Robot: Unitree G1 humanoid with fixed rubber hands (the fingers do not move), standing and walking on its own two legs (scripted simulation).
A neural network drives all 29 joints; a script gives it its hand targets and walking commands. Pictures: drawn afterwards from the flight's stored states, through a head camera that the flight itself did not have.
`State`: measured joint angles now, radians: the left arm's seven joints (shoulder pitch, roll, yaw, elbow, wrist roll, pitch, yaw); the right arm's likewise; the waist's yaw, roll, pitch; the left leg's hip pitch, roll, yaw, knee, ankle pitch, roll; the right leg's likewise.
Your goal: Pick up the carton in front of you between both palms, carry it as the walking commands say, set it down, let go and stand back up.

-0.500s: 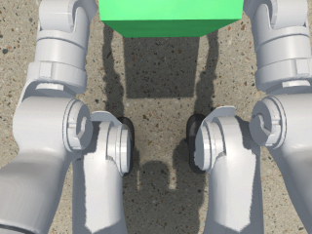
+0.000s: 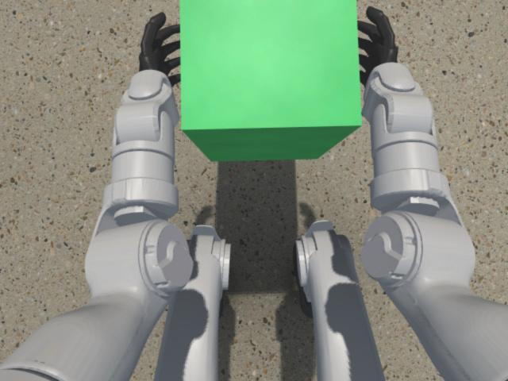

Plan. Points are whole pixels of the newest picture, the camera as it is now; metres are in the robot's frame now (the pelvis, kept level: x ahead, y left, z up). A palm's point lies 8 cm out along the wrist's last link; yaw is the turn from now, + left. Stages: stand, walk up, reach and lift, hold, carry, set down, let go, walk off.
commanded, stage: reach and lift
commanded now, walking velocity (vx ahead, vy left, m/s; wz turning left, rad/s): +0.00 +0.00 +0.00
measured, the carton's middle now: (265, 85) +0.54 -0.02 -0.13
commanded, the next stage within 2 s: none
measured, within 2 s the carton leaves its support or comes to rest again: neither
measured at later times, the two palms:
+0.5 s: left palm (92, 46) +0.48 +0.14 +0.10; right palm (452, 38) +0.47 -0.16 +0.10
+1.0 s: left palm out of the picture +0.42 +0.14 +0.25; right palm out of the picture +0.42 -0.16 +0.25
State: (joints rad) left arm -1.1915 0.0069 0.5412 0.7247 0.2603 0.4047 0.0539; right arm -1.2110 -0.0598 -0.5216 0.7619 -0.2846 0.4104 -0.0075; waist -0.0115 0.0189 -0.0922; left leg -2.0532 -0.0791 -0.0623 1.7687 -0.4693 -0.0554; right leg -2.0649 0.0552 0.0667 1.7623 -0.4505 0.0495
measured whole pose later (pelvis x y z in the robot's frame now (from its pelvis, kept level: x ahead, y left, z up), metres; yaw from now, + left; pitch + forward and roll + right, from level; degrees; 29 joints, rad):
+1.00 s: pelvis +0.09 +0.00 +0.26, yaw -1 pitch +13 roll +0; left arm -0.39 -0.16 0.35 0.48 0.24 0.43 0.02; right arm -0.40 0.14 -0.34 0.49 -0.25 0.44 0.00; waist 0.00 0.01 -0.14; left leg -0.68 -0.03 -0.07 0.78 -0.33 -0.02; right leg -0.69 0.02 0.08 0.78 -0.32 0.02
